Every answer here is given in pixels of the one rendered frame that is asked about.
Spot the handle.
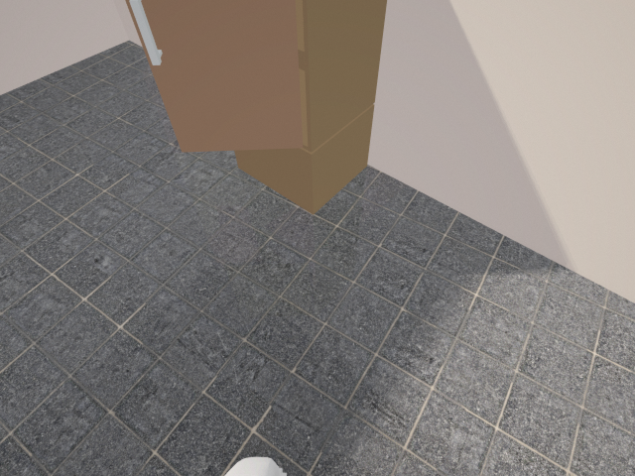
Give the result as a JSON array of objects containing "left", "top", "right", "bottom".
[{"left": 129, "top": 0, "right": 162, "bottom": 65}]

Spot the cupboard door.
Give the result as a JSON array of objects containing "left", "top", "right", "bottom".
[{"left": 125, "top": 0, "right": 303, "bottom": 153}]

